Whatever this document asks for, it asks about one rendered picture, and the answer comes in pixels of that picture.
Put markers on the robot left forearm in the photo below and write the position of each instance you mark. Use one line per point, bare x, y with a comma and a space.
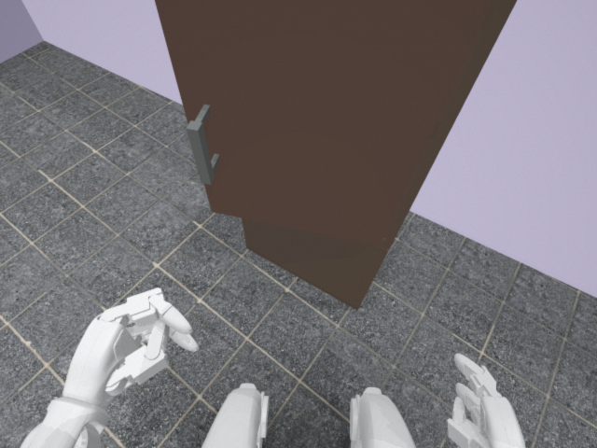
69, 423

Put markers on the robot right hand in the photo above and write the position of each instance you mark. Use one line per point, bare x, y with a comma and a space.
492, 414

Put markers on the robot left thigh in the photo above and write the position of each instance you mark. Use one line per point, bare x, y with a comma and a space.
241, 421

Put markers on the robot right thigh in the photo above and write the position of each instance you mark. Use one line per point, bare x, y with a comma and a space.
376, 422

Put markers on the robot thigh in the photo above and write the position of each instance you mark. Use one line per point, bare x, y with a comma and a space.
241, 421
376, 422

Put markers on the handle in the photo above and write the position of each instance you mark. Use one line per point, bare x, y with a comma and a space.
196, 136

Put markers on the cupboard door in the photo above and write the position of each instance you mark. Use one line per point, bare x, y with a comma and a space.
320, 109

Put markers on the robot left hand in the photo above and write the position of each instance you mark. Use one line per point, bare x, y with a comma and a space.
94, 375

